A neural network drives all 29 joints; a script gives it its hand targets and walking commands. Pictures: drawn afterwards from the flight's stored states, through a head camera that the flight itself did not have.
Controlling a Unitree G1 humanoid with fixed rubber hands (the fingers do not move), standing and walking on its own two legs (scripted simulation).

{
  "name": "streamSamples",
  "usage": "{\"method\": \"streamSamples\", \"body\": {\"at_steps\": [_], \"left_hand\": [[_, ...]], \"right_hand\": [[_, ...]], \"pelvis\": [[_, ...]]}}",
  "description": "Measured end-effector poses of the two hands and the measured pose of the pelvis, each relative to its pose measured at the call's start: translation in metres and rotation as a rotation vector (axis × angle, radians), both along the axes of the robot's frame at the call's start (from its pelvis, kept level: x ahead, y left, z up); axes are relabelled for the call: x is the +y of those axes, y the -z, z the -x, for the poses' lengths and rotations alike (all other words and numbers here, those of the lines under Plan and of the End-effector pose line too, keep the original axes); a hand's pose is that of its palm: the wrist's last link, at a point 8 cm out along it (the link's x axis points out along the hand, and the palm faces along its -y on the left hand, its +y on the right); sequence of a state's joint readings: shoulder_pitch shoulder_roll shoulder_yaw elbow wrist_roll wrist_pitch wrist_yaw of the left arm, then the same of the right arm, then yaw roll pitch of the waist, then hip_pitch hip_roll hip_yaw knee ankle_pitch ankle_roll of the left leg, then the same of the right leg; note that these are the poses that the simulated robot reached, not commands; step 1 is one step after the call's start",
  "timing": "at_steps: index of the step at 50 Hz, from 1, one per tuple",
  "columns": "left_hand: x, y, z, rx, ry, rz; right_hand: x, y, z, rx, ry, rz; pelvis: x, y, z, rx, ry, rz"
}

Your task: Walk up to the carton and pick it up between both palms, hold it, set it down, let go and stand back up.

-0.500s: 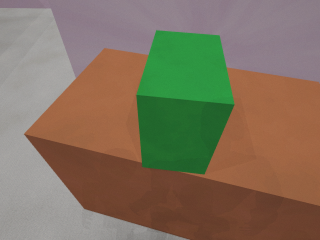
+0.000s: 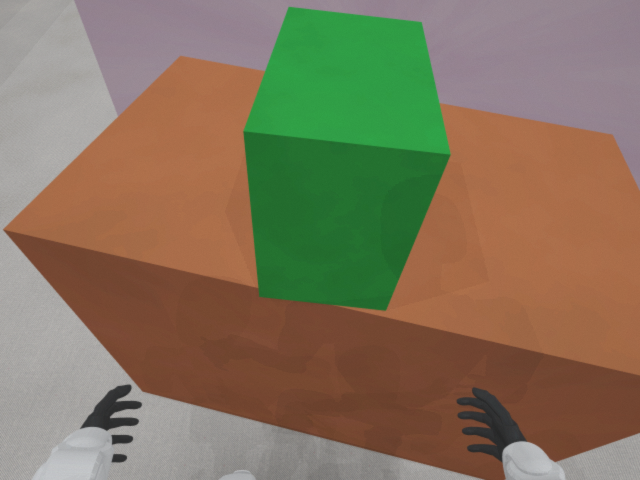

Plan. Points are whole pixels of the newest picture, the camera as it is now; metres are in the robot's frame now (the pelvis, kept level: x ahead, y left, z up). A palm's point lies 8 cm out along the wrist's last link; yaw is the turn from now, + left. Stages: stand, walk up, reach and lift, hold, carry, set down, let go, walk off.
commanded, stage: reach and lift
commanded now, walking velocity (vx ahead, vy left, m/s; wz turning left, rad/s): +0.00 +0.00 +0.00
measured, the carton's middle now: (338, 162) +0.50 -0.01 +0.13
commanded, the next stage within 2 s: none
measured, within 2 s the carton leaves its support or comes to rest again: neither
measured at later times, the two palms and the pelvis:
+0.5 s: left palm (100, 426) +0.19 +0.25 -0.01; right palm (509, 425) +0.21 -0.22 -0.02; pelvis +0.03 -0.02 +0.04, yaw -1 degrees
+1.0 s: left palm (93, 409) +0.20 +0.24 +0.04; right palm (525, 431) +0.19 -0.21 +0.04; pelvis +0.03 +0.02 +0.04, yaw -4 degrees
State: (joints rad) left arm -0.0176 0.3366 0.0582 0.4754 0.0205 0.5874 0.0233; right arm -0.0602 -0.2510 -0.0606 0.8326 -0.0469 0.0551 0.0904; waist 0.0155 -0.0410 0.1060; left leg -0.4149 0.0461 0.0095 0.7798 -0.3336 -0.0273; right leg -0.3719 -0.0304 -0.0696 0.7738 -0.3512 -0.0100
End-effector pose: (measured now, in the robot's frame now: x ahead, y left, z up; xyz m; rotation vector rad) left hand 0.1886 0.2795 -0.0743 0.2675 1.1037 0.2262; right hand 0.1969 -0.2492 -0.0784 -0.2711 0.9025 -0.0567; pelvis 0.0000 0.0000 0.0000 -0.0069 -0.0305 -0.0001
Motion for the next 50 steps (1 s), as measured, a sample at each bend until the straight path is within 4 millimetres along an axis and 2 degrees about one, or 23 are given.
{"method": "streamSamples", "body": {"at_steps": [2,4,7,9,12,14,19,25,29,40,46,50], "left_hand": [[-0.017,-0.017,-0.015,-0.05,0.021,0.015],[-0.033,-0.028,-0.015,-0.055,0.041,0.035],[-0.05,-0.03,0.0,-0.015,0.05,0.063],[-0.054,-0.026,0.014,0.02,0.037,0.071],[-0.051,-0.022,0.029,0.037,-0.003,0.073],[-0.046,-0.024,0.032,0.014,-0.031,0.066],[-0.034,-0.04,0.018,-0.091,-0.034,0.051],[-0.029,-0.061,-0.006,-0.181,0.025,0.075],[-0.026,-0.068,-0.014,-0.216,0.048,0.104],[-0.036,-0.087,-0.012,-0.342,0.074,0.175],[-0.038,-0.105,-0.011,-0.406,0.077,0.166],[-0.041,-0.117,-0.008,-0.446,0.08,0.17]], "right_hand": [[0.002,-0.011,-0.006,-0.032,-0.003,-0.025],[-0.001,-0.021,-0.005,-0.046,0.011,-0.035],[-0.012,-0.033,0.002,-0.068,0.039,-0.023],[-0.018,-0.037,0.006,-0.076,0.052,-0.011],[-0.019,-0.041,0.011,-0.073,0.06,-0.007],[-0.013,-0.042,0.012,-0.067,0.051,-0.016],[0.01,-0.047,0.002,-0.104,0.043,-0.057],[0.026,-0.063,-0.011,-0.192,0.083,-0.073],[0.032,-0.073,-0.009,-0.21,0.121,-0.072],[0.045,-0.107,-0.002,-0.297,0.122,-0.088],[0.043,-0.112,0.005,-0.331,0.145,-0.106],[0.043,-0.123,0.01,-0.378,0.157,-0.119]], "pelvis": [[-0.004,-0.007,-0.002,-0.037,0.005,0.004],[-0.009,-0.016,-0.006,-0.066,0.005,0.003],[-0.017,-0.024,-0.013,-0.082,0.008,-0.006],[-0.022,-0.027,-0.016,-0.082,0.013,-0.013],[-0.028,-0.029,-0.019,-0.065,0.02,-0.021],[-0.032,-0.03,-0.021,-0.049,0.021,-0.023],[-0.034,-0.033,-0.025,-0.025,0.014,-0.021],[-0.021,-0.036,-0.034,-0.037,0.016,-0.017],[-0.009,-0.038,-0.04,-0.05,0.03,-0.014],[0.018,-0.041,-0.042,-0.035,0.062,0.003],[0.022,-0.042,-0.035,-0.042,0.063,0.004],[0.021,-0.042,-0.03,-0.042,0.065,0.002]]}}
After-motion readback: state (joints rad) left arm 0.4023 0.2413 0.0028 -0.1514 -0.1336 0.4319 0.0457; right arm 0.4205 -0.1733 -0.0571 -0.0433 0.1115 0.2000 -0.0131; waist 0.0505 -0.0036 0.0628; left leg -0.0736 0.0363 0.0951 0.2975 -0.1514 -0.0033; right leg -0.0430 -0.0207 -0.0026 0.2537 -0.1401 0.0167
